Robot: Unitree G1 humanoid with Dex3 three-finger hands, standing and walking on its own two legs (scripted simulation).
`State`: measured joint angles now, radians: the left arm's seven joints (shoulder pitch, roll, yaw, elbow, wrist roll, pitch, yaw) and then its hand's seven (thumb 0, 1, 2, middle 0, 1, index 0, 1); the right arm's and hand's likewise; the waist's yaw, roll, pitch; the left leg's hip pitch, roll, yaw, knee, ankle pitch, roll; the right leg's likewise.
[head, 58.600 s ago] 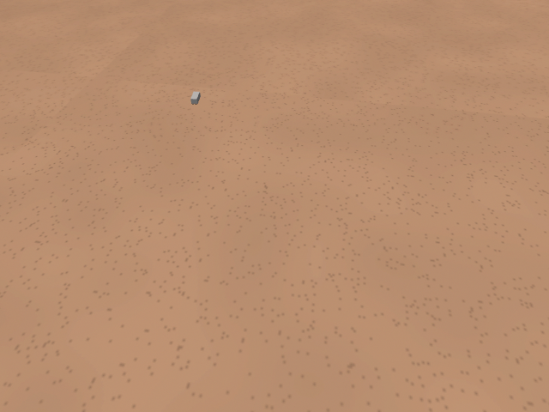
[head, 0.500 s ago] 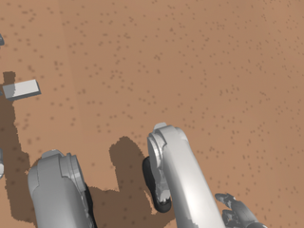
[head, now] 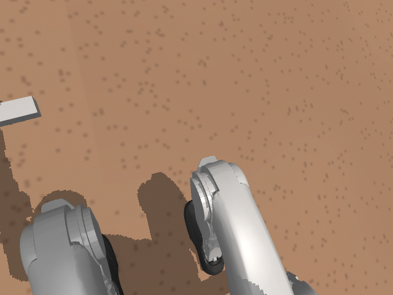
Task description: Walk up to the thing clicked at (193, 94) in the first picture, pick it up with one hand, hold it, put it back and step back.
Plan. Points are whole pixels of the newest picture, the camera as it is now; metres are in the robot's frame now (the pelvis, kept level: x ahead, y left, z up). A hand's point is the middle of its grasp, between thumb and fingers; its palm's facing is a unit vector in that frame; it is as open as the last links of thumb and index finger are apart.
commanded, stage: home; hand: left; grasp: from above
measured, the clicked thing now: (14, 111) +0.53 +0.29 -0.31
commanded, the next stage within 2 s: none
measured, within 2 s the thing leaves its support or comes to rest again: neither
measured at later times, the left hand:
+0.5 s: hand out of the picture +0.33 +0.28 +0.06, palm faces -0.19 -0.71 -0.67, open 7.5 cm
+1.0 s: hand out of the picture +0.24 +0.22 +0.27, palm faces +0.22 -0.95 -0.23, open 7.4 cm
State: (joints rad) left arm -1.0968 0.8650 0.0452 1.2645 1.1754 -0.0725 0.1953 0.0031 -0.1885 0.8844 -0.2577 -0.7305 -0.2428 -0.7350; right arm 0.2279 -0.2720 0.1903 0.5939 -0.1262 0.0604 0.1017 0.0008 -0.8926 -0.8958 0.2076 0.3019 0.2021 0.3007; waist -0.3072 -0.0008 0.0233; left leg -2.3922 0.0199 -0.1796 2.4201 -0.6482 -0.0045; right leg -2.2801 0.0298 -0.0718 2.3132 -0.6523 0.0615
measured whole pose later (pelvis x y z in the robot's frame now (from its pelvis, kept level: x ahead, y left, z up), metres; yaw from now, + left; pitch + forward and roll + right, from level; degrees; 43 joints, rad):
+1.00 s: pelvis +0.06 +0.00 +0.34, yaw +10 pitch +18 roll -4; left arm 0.24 0.24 0.06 0.08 -0.05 0.41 0.09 0.01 0.90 0.90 -0.21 -0.30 -0.20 -0.30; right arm 0.23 -0.21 0.05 0.56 0.04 -0.13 -0.15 0.01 -0.91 -0.90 0.21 0.30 0.20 0.30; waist -0.07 0.04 -0.17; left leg -1.03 0.05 -0.07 1.25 -0.53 -0.02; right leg -0.97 -0.01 -0.05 1.18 -0.53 0.02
